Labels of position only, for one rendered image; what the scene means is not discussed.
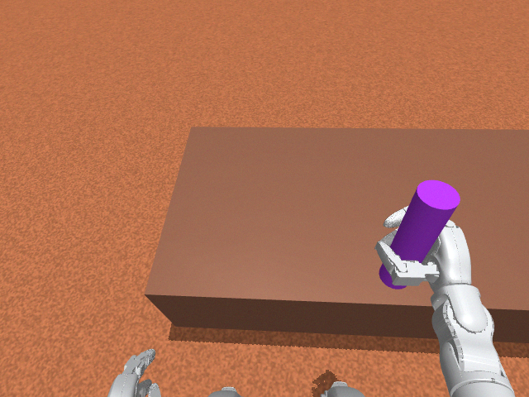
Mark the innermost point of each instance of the can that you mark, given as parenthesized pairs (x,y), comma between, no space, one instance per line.
(429,211)

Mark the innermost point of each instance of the right robot arm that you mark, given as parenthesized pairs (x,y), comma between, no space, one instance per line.
(464,327)

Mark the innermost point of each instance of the right robot hand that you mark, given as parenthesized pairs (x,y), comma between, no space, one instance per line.
(447,262)

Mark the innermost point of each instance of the left robot hand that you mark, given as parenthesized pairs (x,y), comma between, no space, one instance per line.
(127,383)

